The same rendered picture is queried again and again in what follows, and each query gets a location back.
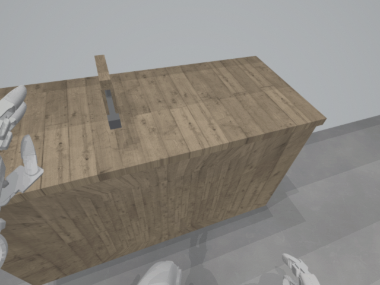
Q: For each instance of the robot left thigh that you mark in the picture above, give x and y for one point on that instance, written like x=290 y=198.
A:
x=162 y=273

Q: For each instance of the left robot hand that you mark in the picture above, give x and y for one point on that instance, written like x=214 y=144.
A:
x=12 y=109

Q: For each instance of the counter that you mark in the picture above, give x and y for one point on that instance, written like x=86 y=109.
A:
x=199 y=144

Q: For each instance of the right robot hand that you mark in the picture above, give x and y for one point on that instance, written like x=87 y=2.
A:
x=300 y=270

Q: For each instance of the tap lever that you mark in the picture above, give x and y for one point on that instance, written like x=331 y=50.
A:
x=113 y=118

